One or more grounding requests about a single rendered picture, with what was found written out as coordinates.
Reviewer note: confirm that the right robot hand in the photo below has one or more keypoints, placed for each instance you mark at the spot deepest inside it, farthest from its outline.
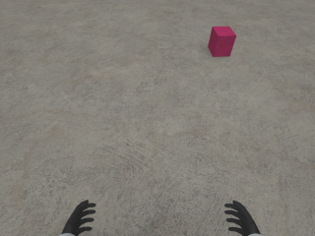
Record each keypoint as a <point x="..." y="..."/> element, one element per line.
<point x="245" y="221"/>

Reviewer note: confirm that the carton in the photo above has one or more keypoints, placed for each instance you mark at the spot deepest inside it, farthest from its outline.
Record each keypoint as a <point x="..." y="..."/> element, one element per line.
<point x="221" y="41"/>

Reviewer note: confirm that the left robot hand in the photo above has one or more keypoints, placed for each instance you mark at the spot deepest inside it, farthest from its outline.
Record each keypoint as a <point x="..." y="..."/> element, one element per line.
<point x="75" y="221"/>

